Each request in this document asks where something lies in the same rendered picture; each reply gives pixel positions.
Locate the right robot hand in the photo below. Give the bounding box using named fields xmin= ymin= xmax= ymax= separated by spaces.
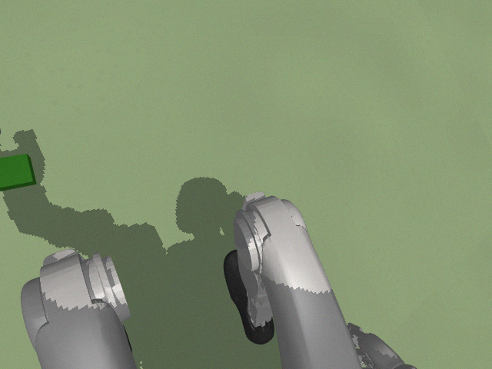
xmin=347 ymin=323 xmax=405 ymax=369

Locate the small box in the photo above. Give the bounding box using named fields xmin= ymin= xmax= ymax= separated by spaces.
xmin=0 ymin=154 xmax=36 ymax=191

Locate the right robot foot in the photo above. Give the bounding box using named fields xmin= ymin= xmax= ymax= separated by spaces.
xmin=224 ymin=250 xmax=274 ymax=344

